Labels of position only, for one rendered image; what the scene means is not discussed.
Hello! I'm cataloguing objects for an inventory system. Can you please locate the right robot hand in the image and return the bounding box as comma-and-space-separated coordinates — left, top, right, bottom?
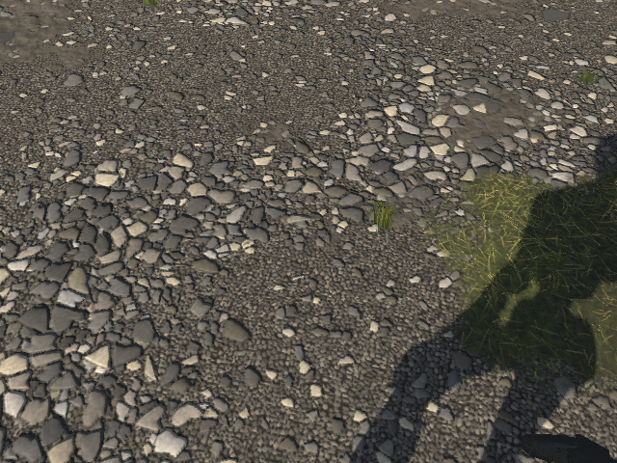
522, 434, 617, 463

